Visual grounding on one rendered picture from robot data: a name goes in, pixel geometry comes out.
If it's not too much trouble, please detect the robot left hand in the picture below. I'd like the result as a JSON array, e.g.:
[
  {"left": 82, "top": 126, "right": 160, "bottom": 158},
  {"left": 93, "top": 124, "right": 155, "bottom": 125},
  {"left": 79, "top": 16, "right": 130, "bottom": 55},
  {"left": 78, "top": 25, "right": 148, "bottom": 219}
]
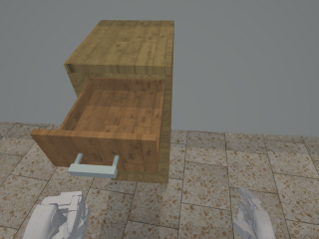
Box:
[{"left": 22, "top": 191, "right": 91, "bottom": 239}]

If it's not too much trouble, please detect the cabinet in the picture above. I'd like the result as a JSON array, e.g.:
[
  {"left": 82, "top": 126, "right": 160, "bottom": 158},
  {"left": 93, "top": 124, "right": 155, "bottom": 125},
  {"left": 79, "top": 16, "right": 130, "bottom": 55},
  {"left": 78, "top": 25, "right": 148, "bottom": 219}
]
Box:
[{"left": 64, "top": 20, "right": 174, "bottom": 184}]

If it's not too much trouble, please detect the drawer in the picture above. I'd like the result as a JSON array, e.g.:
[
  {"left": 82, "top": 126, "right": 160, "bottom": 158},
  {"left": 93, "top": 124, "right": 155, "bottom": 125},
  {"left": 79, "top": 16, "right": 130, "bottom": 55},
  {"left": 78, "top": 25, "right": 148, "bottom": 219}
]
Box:
[{"left": 30, "top": 77, "right": 165, "bottom": 173}]

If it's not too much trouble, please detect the handle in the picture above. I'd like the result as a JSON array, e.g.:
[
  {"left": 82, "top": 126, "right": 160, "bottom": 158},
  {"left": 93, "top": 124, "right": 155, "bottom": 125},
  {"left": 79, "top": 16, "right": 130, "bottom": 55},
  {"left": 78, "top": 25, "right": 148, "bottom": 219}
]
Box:
[{"left": 68, "top": 153, "right": 120, "bottom": 179}]

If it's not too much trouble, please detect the robot right hand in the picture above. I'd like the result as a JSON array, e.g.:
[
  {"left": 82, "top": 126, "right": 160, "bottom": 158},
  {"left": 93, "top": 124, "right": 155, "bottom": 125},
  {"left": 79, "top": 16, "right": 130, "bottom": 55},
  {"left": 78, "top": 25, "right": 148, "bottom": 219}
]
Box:
[{"left": 233, "top": 186, "right": 275, "bottom": 239}]

